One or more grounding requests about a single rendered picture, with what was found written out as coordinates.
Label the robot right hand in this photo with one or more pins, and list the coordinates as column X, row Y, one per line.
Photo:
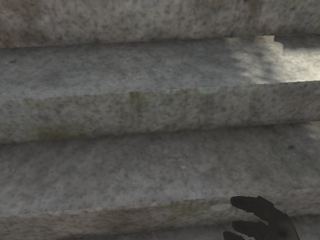
column 280, row 226

